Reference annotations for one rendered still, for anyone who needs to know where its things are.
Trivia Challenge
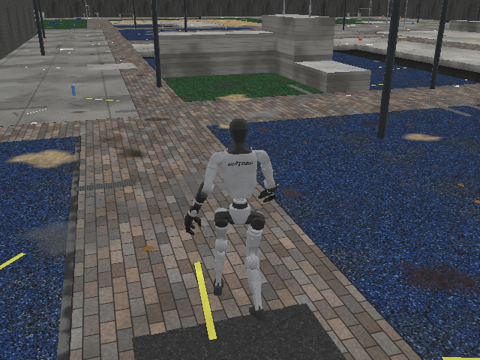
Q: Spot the robot right forearm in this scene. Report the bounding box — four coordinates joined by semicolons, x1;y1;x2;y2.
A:
266;177;277;196

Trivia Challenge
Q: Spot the robot torso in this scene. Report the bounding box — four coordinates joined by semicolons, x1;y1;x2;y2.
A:
222;147;257;225

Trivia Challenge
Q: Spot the left robot upper arm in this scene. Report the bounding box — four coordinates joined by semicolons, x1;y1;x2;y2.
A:
201;151;224;194

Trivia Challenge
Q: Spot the right robot upper arm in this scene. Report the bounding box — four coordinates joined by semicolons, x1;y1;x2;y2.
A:
254;150;276;189

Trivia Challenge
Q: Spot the robot right thigh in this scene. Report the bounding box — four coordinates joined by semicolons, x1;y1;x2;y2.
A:
244;211;266;269

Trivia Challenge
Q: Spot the right robot hand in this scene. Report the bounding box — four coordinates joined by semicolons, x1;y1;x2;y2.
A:
258;189;276;203

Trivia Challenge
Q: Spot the left robot hand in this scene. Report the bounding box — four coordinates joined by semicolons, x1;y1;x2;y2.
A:
184;213;202;236

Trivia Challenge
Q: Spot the robot left forearm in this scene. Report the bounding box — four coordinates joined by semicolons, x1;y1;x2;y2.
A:
188;181;208;217

